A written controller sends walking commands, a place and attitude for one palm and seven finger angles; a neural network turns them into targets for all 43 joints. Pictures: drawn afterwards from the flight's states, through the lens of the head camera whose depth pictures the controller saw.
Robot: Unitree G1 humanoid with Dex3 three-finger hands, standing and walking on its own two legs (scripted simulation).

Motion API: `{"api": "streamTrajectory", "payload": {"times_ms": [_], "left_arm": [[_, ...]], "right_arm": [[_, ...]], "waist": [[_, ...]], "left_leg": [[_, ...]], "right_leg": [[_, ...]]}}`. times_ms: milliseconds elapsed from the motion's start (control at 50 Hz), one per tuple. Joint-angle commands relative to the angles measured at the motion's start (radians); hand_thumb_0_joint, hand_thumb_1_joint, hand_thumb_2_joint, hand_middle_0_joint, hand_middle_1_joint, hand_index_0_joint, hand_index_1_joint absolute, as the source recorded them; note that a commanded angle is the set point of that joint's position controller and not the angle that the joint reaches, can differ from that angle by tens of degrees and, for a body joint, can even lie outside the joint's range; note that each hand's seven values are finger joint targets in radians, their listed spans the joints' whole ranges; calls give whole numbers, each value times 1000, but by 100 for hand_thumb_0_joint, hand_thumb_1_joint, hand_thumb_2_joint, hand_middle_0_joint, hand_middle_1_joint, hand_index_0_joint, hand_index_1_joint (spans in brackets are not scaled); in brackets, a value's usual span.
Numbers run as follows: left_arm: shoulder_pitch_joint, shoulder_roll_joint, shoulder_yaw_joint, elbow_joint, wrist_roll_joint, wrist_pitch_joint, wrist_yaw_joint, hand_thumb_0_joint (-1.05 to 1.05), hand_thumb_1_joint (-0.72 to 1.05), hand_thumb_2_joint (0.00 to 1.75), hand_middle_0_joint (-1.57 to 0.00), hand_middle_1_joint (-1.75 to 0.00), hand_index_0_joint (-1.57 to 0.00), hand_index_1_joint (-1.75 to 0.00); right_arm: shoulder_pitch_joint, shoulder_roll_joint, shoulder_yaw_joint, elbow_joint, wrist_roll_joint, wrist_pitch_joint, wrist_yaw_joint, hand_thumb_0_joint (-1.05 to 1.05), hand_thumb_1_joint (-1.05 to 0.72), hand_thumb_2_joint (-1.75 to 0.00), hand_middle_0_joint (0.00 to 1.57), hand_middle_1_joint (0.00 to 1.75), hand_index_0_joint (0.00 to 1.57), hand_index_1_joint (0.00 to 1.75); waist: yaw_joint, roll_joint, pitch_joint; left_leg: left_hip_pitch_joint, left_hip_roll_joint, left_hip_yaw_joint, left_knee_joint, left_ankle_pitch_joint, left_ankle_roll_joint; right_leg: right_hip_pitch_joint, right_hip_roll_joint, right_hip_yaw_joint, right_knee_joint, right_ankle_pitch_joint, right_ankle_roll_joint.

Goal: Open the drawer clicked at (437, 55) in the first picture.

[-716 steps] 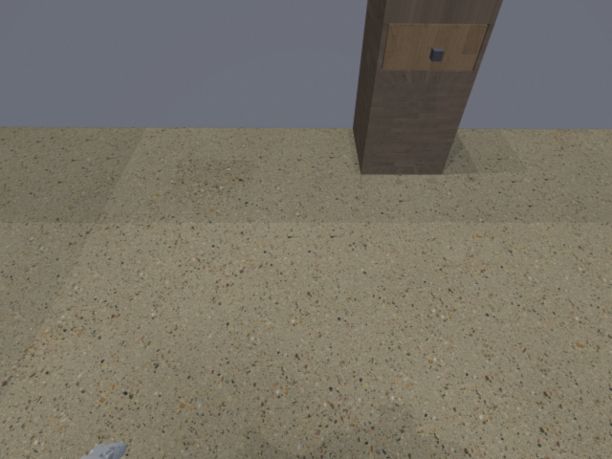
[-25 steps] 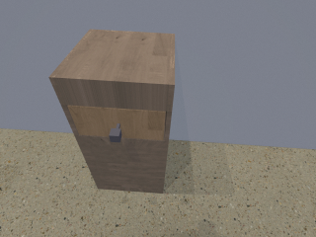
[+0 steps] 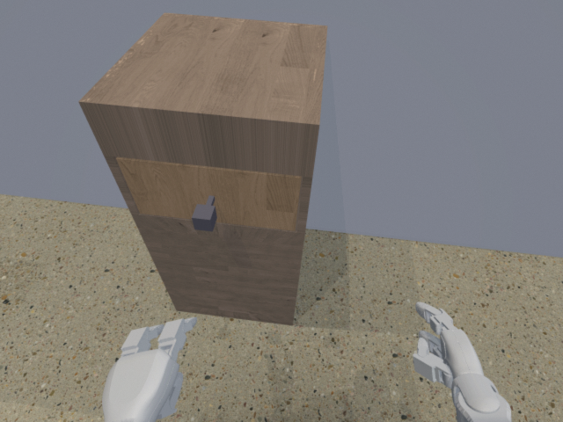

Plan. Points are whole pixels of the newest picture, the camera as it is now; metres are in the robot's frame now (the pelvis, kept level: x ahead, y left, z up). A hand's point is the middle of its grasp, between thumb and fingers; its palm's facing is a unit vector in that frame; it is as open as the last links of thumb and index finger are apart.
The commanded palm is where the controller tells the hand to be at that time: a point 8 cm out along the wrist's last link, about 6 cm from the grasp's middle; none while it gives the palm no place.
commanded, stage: raise the hand with hooked fingers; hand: left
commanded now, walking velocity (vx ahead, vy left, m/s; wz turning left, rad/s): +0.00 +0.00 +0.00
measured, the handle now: (207, 210) +0.53 +0.24 -0.09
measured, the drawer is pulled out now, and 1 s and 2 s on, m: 0.00 0.00 0.00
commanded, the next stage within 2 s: move the hooked fingers above the handle in 1.42 s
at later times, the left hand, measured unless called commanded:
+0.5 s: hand (153, 301) +0.26 +0.22 +0.02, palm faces -0.06 -0.08 -1.00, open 11.8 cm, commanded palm +0.25 +0.22 +0.09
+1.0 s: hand (133, 223) +0.33 +0.26 +0.10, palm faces +0.08 -0.05 -1.00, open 13.7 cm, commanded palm +0.31 +0.26 +0.15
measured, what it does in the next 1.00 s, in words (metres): stands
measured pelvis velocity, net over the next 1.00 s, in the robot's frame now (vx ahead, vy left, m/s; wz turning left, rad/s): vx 0.03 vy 0.02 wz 0.01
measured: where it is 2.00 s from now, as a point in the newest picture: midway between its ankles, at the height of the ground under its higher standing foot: outside the picture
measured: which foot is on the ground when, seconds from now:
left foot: down 0.00-1.00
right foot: down 0.00-1.00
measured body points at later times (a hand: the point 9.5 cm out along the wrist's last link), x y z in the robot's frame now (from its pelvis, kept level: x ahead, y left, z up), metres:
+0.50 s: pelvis +0.05 -0.02 +0.00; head +0.10 -0.05 +0.45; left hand +0.25 +0.22 +0.08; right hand +0.22 -0.24 -0.12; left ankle -0.01 +0.10 -0.71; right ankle +0.02 -0.09 -0.71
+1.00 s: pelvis +0.03 +0.02 +0.02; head +0.04 -0.01 +0.47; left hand +0.32 +0.26 +0.16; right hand +0.24 -0.19 -0.08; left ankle -0.01 +0.10 -0.71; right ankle +0.02 -0.09 -0.71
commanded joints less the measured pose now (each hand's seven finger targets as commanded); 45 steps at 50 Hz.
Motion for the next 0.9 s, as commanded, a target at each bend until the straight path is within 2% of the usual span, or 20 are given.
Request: {"api": "streamTrajectory", "payload": {"times_ms": [0,40,60,120,160,220,240,260,320,340,380,420,440,460,520,600,640,700,780,880], "left_arm": [[-125,234,189,-367,74,-14,127,0,32,65,-24,-68,-24,-68],[-261,235,164,-417,80,-30,131,0,27,63,-25,-70,-25,-70],[-343,217,136,-420,74,-35,126,0,25,62,-25,-72,-25,-72],[-351,179,81,-377,34,-76,87,0,18,59,-25,-76,-25,-76],[-304,165,76,-311,10,-68,44,0,13,57,-25,-80,-25,-80],[-141,262,172,-211,4,-18,-20,0,6,54,-26,-84,-26,-84],[-116,305,208,-187,0,-9,-37,0,4,53,-26,-86,-26,-86],[-65,330,247,-178,3,-5,-45,0,1,52,-26,-87,-26,-87],[-49,359,286,-254,4,-13,-33,0,-6,49,-27,-92,-27,-92],[-87,366,293,-289,6,-16,-25,0,-8,48,-27,-93,-27,-93],[-165,358,295,-351,-4,-18,-8,0,-13,46,-27,-96,-27,-96],[-225,346,291,-375,-13,-34,9,0,-17,44,-28,-99,-28,-99],[-250,347,294,-382,-20,-45,16,0,-20,43,-28,-100,-28,-100],[-286,333,284,-383,-28,-52,22,0,-22,42,-28,-102,-28,-102],[-280,317,278,-310,-39,-55,29,0,-29,39,-29,-107,-29,-107],[-284,324,262,-258,-40,29,-9,0,-38,35,-29,-112,-29,-112],[-332,335,243,-257,-41,77,-43,0,-43,33,-29,-115,-29,-115],[-437,359,227,-263,-38,124,-91,0,-50,30,-30,-120,-30,-120],[-609,376,207,-249,-24,141,-138,0,-50,30,-30,-120,-30,-120],[-766,407,205,-201,-23,131,-190,0,-50,30,-30,-120,-30,-120]], "right_arm": [[-66,-60,-18,-142,-19,10,-1,0,-90,-90,20,30,20,30],[-71,-68,-20,-127,-37,3,-5,0,-90,-90,20,30,20,30],[-67,-71,-19,-106,-41,0,-7,0,-90,-90,20,30,20,30],[-71,-86,-17,-93,-40,-27,-11,0,-90,-90,20,30,20,30],[-73,-84,-14,-79,-36,-25,-12,0,-90,-90,20,30,20,30],[-51,-74,-3,-81,-18,-3,-16,0,-90,-90,20,30,20,30],[-74,-69,11,-80,-6,3,-17,0,-90,-90,20,30,20,30],[-82,-67,17,-83,-2,1,-21,0,-90,-90,20,30,20,30],[-80,-53,24,-76,3,-6,-19,0,-90,-90,20,30,20,30],[-79,-55,20,-67,0,-4,-19,0,-90,-90,20,30,20,30],[-92,-58,8,-63,-6,-1,-27,0,-90,-90,20,30,20,30],[-71,-63,-7,-44,-11,-8,-31,0,-90,-90,20,30,20,30],[-58,-66,-13,-36,-13,-12,-34,0,-90,-90,20,30,20,30],[-64,-67,-15,-31,-14,-18,-37,0,-90,-90,20,30,20,30],[-41,-76,-38,-7,-6,-28,-41,0,-90,-90,20,30,20,30],[-51,-90,-50,-6,17,-12,-36,0,-90,-90,20,30,20,30],[-61,-94,-46,-11,29,-1,-38,0,-90,-90,20,30,20,30],[-76,-92,-35,-20,39,15,-47,0,-90,-90,20,30,20,30],[-78,-83,-20,-23,44,31,-62,0,-90,-90,20,30,20,30],[-68,-77,-7,-17,47,35,-73,0,-90,-90,20,30,20,30]], "waist": [[26,219,-282],[-32,154,-270],[-71,108,-217],[-97,63,-166],[-93,1,-156],[-20,-127,-205],[1,-150,-200],[33,-117,-205],[55,18,-269],[48,49,-273],[24,66,-239],[-2,89,-257],[-11,83,-288],[-24,43,-265],[-30,-7,-291],[0,-12,-300],[-1,-14,-286],[-3,17,-241],[-13,77,-186],[-14,102,-194]], "left_leg": [[116,-2,-150,-4,345,-50],[111,-6,-153,49,300,-36],[98,-9,-172,70,255,-26],[53,-12,-169,94,183,-9],[27,-24,-175,82,203,-1],[-67,-31,-146,22,255,-8],[-102,-34,-148,-9,217,-15],[-98,-40,-144,-22,249,-18],[-62,-38,-136,-48,368,-28],[-40,-35,-139,-55,398,-26],[-32,-37,-144,-63,332,-19],[-4,-38,-149,-59,360,-13],[10,-39,-153,-56,371,-10],[2,-42,-162,-53,358,-6],[-1,-47,-161,-61,359,-7],[28,-44,-145,-95,441,-12],[46,-41,-141,-115,460,-13],[83,-35,-137,-150,460,-12],[154,-21,-142,-187,445,-12],[214,-16,-154,-219,455,-18]], "right_leg": [[15,20,146,-47,183,-66],[-61,10,171,-60,145,-52],[-118,5,168,-72,105,-43],[-158,-7,133,-77,75,-28],[-91,-12,126,-92,160,-15],[176,-27,125,-97,394,9],[226,-33,143,-104,398,13],[278,-30,163,-100,461,10],[386,-49,161,-67,676,11],[375,-46,152,-71,680,6],[359,-53,170,-108,632,5],[352,-56,155,-115,650,7],[355,-55,145,-112,645,9],[341,-54,145,-117,636,15],[349,-57,127,-111,653,26],[393,-56,93,-112,695,27],[412,-55,85,-127,698,29],[408,-47,64,-156,611,20],[354,-34,29,-200,440,5],[366,-27,5,-233,379,-1]]}}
